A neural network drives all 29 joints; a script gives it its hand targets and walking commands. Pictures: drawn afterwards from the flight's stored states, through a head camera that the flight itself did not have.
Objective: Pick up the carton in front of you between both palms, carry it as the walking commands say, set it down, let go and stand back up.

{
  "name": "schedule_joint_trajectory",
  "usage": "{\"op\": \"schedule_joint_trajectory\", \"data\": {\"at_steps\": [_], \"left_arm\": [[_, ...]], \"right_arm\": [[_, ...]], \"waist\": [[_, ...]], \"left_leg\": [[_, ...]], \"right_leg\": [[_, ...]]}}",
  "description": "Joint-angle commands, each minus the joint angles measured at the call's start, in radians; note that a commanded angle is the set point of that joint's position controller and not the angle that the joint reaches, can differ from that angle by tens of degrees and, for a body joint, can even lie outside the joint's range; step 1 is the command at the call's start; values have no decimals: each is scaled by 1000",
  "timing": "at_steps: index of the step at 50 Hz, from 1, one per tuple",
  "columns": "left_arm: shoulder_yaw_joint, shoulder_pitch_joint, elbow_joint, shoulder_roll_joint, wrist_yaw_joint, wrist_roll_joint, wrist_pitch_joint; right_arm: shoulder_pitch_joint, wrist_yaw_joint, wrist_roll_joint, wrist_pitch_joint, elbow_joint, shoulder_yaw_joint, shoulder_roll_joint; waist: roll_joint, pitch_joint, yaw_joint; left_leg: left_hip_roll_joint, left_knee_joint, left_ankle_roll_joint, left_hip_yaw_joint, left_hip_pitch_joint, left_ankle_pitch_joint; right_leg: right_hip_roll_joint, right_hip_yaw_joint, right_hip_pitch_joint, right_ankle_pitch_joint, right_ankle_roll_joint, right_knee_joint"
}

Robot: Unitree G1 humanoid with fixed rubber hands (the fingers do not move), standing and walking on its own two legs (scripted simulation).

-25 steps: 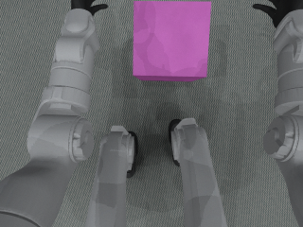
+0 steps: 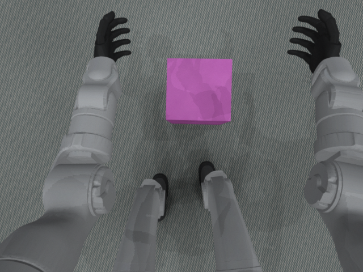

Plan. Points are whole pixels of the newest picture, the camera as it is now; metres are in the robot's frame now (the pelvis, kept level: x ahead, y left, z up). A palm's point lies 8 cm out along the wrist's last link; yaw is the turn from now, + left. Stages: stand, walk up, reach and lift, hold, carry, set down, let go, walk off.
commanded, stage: let go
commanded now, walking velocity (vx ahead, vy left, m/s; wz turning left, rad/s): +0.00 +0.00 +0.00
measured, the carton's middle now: (197, 96) +0.50 -0.08 -0.51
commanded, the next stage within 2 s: stand in 1.28 s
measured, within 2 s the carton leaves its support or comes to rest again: neither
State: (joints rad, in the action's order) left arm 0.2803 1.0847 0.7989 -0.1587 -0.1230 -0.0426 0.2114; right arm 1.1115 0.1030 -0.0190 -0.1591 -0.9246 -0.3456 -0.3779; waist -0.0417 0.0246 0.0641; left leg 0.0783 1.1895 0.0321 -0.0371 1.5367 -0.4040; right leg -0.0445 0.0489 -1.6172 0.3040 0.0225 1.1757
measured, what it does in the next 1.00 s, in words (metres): rises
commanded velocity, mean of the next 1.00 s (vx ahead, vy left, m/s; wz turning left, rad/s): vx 0.00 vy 0.00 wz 0.00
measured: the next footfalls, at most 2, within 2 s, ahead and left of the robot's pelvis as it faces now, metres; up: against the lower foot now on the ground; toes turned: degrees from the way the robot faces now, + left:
none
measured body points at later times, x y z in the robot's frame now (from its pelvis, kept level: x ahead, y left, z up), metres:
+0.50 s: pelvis +0.07 +0.00 +0.10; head +0.24 -0.02 +0.52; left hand +0.39 +0.19 +0.00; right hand +0.34 -0.27 +0.00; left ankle +0.06 +0.13 -0.60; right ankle +0.09 -0.10 -0.60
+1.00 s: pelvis +0.08 +0.03 +0.14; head +0.09 +0.02 +0.59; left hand +0.27 +0.26 +0.07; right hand +0.25 -0.21 +0.06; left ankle +0.06 +0.13 -0.60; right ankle +0.09 -0.10 -0.60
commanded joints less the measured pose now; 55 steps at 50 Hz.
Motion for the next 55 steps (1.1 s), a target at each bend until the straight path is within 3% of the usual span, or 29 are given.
{"op": "schedule_joint_trajectory", "data": {"at_steps": [1,4,10,11,13,19,22,28,35,42,49,55], "left_arm": [[5,83,-116,-69,0,-38,-17],[-9,-86,-176,-38,0,-71,-24],[-60,-283,-313,-36,20,-45,-84],[-62,-320,-329,-48,25,-41,-96],[-70,-405,-332,-54,37,-33,-111],[-112,-695,-310,-48,78,-18,-159],[-126,-806,-302,-47,91,-18,-182],[-157,-998,-368,-65,115,-7,-216],[-186,-1196,-438,-94,144,2,-206],[-220,-1254,-485,-107,155,24,-172],[-228,-1259,-464,-115,173,27,-108],[-218,-1263,-461,-128,180,21,-83]], "right_arm": [[90,6,-35,18,105,-4,-127],[-71,17,-59,24,171,21,-102],[-270,17,-29,70,343,63,-65],[-308,17,-19,76,359,75,-55],[-410,18,-13,87,362,81,-37],[-709,9,12,132,389,126,36],[-829,-2,24,157,399,149,54],[-1044,-16,42,186,486,191,61],[-1238,-23,41,163,551,253,82],[-1297,-19,25,118,586,263,51],[-1280,-23,10,47,596,273,46],[-1294,-28,2,18,601,269,57]], "waist": [[62,993,33],[62,983,25],[91,883,27],[86,883,13],[96,870,21],[97,741,-5],[94,644,-20],[81,483,-35],[19,182,-42],[-40,14,-50],[5,-116,-67],[16,-115,-70]], "left_leg": [[22,-176,16,64,-293,160],[22,-241,13,62,-377,205],[14,-347,3,43,-434,238],[11,-360,2,44,-445,241],[6,-387,-3,39,-461,243],[-7,-477,-13,33,-526,265],[-17,-525,-16,25,-596,276],[-35,-621,-23,11,-888,305],[-64,-780,-23,-4,-1158,274],[-96,-870,-21,-27,-1233,259],[-113,-906,-33,-22,-1191,157],[-95,-878,-35,0,-1244,213]], "right_leg": [[8,-13,948,-411,-31,-125],[9,-9,1054,-466,-27,-174],[27,27,1216,-552,-25,-275],[31,36,1256,-569,-23,-288],[37,47,1318,-607,-22,-304],[54,73,1461,-733,-20,-375],[57,73,1477,-730,-23,-424],[40,33,1483,-576,-33,-543],[21,-15,1508,-313,-26,-700],[-11,-51,1591,-244,-32,-735],[-12,-57,1679,-194,-33,-734],[-4,-42,1696,-234,-32,-742]]}}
